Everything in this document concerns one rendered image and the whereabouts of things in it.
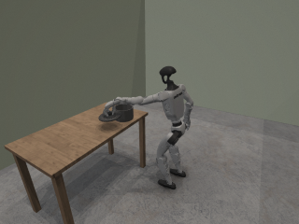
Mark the left robot hand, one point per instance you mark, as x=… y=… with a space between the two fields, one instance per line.
x=108 y=106

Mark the right robot hand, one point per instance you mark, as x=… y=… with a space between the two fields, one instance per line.
x=188 y=122

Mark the left robot upper arm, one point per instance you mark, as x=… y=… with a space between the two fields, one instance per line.
x=158 y=97

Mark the robot left forearm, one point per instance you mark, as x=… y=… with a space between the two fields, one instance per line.
x=128 y=100

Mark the right robot foot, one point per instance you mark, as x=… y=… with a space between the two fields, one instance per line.
x=175 y=172

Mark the pot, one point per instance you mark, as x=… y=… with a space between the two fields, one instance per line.
x=127 y=112

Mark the right robot upper arm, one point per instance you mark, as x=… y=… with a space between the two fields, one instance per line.
x=186 y=96

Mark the table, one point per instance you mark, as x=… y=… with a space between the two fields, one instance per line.
x=58 y=147

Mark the robot right forearm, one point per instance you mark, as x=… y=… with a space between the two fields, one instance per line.
x=187 y=112

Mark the lid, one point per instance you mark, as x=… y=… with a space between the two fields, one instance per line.
x=104 y=118

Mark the humanoid robot torso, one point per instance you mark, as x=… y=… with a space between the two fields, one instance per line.
x=174 y=110

